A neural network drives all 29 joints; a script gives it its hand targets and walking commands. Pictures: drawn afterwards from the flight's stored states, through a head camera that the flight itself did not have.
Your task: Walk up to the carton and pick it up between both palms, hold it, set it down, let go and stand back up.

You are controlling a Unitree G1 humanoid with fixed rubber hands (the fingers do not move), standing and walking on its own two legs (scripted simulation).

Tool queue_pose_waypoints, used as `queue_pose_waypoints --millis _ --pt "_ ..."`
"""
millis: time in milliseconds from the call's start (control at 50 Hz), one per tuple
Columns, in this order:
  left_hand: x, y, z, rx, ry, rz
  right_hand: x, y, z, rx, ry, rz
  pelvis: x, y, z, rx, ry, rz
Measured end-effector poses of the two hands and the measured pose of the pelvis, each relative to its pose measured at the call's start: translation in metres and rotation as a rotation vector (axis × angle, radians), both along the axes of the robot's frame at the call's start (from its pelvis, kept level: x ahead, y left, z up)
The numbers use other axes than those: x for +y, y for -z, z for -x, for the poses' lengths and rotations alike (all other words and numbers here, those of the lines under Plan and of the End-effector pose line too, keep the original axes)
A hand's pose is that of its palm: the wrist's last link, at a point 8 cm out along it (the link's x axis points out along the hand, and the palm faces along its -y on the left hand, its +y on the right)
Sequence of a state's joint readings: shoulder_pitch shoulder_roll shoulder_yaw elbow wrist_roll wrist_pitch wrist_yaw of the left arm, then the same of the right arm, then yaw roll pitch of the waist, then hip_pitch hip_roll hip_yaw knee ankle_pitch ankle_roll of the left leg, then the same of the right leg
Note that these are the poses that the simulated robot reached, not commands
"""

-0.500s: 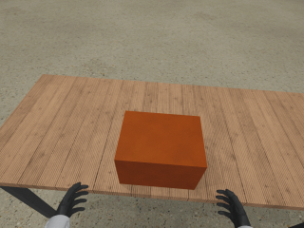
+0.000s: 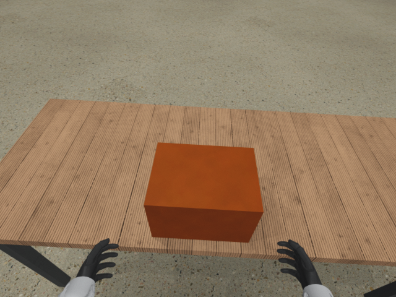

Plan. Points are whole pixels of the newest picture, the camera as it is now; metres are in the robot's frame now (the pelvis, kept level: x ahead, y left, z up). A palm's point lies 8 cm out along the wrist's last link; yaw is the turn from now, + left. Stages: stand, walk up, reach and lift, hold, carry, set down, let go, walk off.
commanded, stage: let go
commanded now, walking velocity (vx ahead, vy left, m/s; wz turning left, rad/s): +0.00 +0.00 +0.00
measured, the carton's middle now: (203, 192) +0.37 +0.00 -0.06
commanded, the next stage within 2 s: stand in 0.24 s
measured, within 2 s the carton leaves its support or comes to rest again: neither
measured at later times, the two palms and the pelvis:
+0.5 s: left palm (50, 296) +0.13 +0.29 -0.08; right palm out of the picture +0.12 -0.30 -0.08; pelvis -0.01 +0.00 -0.01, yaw +1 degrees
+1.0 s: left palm out of the picture +0.09 +0.32 -0.10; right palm out of the picture +0.10 -0.29 -0.09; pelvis -0.01 +0.01 +0.00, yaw +1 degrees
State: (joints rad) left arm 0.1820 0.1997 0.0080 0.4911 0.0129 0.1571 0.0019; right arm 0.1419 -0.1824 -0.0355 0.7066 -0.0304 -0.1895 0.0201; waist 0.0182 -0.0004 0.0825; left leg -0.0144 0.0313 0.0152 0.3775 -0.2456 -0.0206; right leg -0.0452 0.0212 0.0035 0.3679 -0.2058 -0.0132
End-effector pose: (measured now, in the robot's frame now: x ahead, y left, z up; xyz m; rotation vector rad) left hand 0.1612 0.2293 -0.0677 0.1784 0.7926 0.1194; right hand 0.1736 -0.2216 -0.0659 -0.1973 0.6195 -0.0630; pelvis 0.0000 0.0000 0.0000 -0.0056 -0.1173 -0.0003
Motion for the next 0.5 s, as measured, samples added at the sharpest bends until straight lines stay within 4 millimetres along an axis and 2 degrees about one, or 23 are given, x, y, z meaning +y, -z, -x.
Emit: queue_pose_waypoints --millis 300,380,440,500 --pt "-0.001 0.004 0.009 0.012 -0.003 -0.018 -0.011 0.011 0.022 0.077 0.018 0.016 -0.005 0.001 0.008 0.021 0.001 -0.004" --pt "0.026 0.006 0.015 0.003 -0.004 -0.099 -0.041 0.019 0.038 0.189 0.046 0.102 -0.005 0.004 0.010 0.054 -0.006 -0.006" --pt "0.049 0.008 0.025 0.030 -0.014 -0.149 -0.066 0.018 0.047 0.239 0.072 0.158 -0.004 0.006 0.010 0.068 -0.010 -0.006" --pt "0.064 0.009 0.032 0.050 -0.022 -0.174 -0.081 0.017 0.053 0.266 0.085 0.192 -0.003 0.007 0.008 0.074 -0.014 -0.005"
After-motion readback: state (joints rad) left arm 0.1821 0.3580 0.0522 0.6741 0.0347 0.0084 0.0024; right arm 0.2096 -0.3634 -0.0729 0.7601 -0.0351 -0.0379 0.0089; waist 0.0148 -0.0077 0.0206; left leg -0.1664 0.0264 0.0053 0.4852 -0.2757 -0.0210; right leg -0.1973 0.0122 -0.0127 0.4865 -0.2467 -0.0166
